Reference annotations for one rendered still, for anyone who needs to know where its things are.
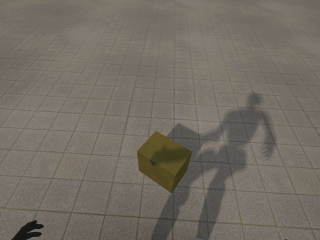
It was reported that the carton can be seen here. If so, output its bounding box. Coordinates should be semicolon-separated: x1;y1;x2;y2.
137;131;192;193

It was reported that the left robot hand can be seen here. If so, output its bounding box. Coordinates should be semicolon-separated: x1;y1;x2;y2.
11;220;44;240

